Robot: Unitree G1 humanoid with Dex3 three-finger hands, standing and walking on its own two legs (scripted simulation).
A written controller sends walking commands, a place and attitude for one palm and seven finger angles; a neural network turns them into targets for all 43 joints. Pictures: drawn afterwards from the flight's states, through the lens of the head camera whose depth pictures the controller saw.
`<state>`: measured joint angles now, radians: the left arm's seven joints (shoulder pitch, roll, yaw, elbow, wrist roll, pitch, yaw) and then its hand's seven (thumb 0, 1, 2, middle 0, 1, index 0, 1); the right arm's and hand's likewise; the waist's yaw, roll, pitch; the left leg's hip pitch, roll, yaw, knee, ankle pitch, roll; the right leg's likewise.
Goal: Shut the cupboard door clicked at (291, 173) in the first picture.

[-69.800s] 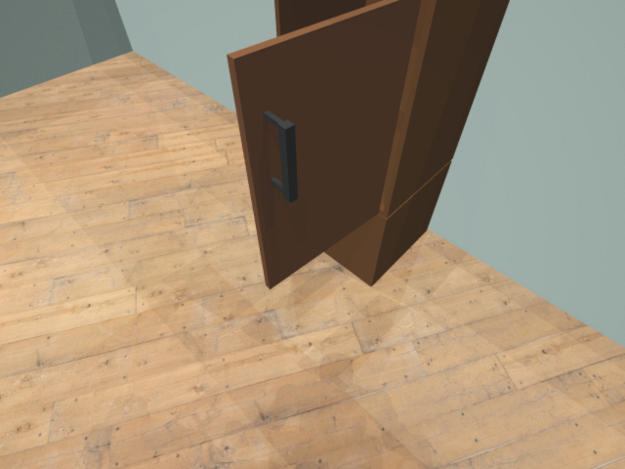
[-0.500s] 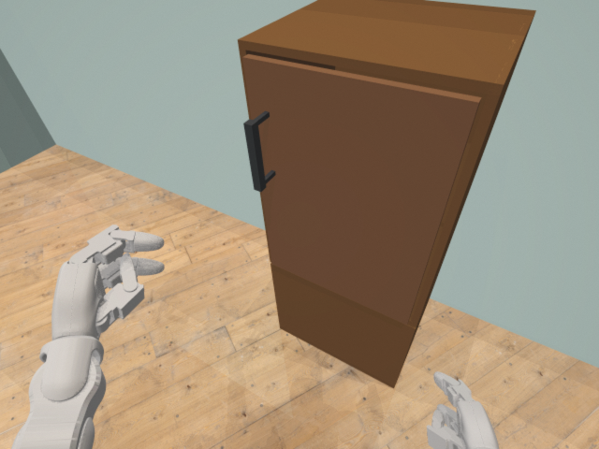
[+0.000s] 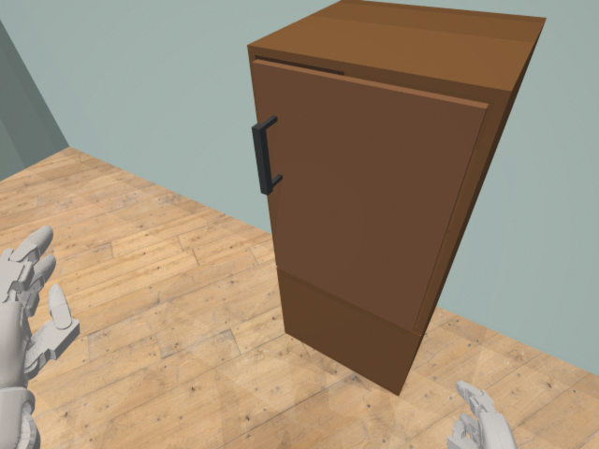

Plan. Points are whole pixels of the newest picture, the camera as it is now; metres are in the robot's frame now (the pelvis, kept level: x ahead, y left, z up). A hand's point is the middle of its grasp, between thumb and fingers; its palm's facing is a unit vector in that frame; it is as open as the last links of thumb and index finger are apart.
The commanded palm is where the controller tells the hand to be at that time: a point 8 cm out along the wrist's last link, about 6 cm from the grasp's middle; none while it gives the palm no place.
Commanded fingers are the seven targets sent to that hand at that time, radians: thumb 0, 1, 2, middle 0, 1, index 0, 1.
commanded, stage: draw the hand back to the body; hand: left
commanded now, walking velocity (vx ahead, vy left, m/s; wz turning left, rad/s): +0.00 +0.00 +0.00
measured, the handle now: (269, 156) +0.65 +0.15 +0.07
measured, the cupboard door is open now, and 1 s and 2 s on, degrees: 0 0 0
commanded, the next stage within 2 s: step back with the hand held close in 0.12 s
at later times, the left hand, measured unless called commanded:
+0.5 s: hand (72, 312) +0.20 +0.28 +0.15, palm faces +0.38 -0.79 -0.48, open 7.4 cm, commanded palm +0.14 +0.31 +0.17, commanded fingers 0.00 0.90 0.90 -0.20 -0.30 -0.20 -0.30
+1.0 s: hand out of the picture +0.10 +0.29 +0.16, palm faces +0.47 -0.76 -0.44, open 7.4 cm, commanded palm +0.04 +0.32 +0.17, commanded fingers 0.00 0.90 0.90 -0.20 -0.30 -0.20 -0.30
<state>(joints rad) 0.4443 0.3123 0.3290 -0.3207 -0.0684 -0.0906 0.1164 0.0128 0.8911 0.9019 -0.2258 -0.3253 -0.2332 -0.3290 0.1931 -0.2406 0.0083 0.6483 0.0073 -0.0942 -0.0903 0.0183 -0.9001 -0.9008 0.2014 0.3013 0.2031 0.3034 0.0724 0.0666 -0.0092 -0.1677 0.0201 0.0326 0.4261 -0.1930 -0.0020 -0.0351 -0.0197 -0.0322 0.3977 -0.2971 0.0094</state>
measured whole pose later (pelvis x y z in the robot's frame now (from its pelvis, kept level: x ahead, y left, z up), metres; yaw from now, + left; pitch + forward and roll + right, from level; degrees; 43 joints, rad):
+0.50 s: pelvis -0.01 +0.02 +0.00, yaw -2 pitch +0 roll -1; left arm 0.51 0.40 0.38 -0.40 -0.08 -0.12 0.11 0.01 0.89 0.90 -0.21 -0.30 -0.21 -0.30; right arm 0.17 -0.25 -0.01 0.59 0.02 0.01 -0.09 0.02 -0.90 -0.90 0.20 0.30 0.20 0.30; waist 0.02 0.07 -0.01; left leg -0.29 0.02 0.06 0.49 -0.21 0.02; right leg -0.16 -0.02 0.00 0.44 -0.29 0.03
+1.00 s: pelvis -0.10 +0.02 -0.02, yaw +1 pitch -1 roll -2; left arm 0.52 0.39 0.43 -0.48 -0.04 -0.24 0.16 0.01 0.89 0.90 -0.21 -0.30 -0.21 -0.30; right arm 0.23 -0.22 0.01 0.60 0.01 -0.09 -0.09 0.02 -0.90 -0.90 0.20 0.30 0.21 0.30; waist 0.02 0.03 0.03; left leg -0.47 0.03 0.02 0.62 -0.22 0.03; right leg -0.33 -0.01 -0.03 0.58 -0.24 0.03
